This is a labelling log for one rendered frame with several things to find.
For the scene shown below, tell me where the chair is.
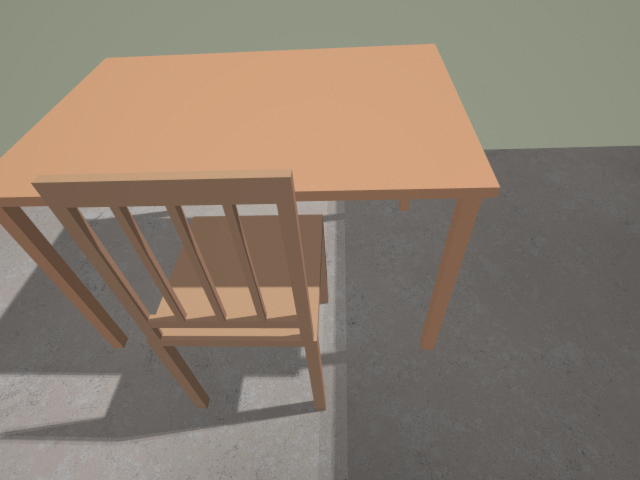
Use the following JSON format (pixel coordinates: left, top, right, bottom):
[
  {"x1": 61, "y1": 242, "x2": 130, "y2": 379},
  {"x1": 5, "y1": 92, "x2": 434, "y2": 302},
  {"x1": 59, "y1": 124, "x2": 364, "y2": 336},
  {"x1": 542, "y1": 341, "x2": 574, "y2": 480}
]
[{"x1": 31, "y1": 169, "x2": 329, "y2": 410}]

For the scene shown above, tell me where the table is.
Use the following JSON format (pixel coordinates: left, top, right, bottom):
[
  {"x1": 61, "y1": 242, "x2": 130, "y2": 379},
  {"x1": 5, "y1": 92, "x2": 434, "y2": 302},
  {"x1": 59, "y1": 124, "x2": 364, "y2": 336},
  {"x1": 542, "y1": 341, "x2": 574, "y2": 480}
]
[{"x1": 0, "y1": 44, "x2": 500, "y2": 350}]

